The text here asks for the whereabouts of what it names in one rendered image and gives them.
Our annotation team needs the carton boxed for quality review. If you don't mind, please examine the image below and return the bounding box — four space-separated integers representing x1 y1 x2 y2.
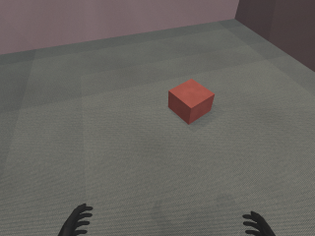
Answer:
168 79 215 125

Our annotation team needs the robot right hand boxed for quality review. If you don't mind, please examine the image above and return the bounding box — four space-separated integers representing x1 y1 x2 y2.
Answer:
242 210 276 236

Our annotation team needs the robot left hand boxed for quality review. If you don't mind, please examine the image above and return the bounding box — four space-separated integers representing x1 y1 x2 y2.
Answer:
58 203 94 236

